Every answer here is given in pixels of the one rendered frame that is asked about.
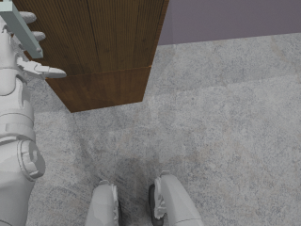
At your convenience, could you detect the cupboard door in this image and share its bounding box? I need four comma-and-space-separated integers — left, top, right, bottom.
0, 0, 165, 79

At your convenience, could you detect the robot left shin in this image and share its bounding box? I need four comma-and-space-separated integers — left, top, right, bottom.
92, 180, 119, 226

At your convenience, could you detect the left robot upper arm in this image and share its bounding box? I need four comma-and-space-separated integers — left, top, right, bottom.
0, 139, 46, 226

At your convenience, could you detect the robot shin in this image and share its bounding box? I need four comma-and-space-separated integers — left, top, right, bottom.
92, 180, 119, 226
154, 170, 170, 218

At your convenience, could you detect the robot right shin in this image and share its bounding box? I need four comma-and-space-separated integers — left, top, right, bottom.
154, 170, 170, 218

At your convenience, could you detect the robot left hand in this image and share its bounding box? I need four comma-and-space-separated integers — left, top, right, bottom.
0, 11, 67, 80

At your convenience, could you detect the robot left forearm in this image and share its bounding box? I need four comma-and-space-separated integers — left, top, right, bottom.
0, 69, 36, 146

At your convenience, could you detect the handle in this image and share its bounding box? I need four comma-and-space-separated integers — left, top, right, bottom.
0, 0, 43, 59

